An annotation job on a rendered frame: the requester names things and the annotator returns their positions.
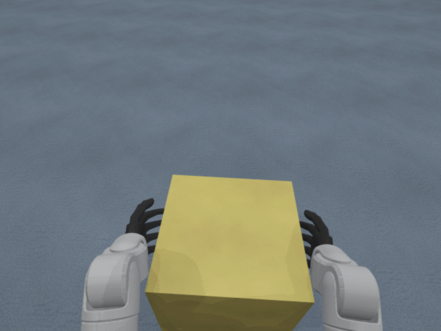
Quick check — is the robot right hand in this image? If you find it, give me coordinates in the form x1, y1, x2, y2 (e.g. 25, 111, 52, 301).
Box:
299, 210, 333, 269

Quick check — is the right robot forearm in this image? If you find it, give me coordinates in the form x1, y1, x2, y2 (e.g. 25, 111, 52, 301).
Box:
310, 244, 382, 331

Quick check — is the carton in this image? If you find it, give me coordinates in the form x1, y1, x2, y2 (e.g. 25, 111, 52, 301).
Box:
145, 174, 315, 331

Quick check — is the robot left hand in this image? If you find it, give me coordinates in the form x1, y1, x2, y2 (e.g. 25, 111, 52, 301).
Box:
125, 198, 165, 254

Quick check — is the left robot forearm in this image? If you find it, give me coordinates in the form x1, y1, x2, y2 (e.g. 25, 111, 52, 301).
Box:
81, 233, 149, 331

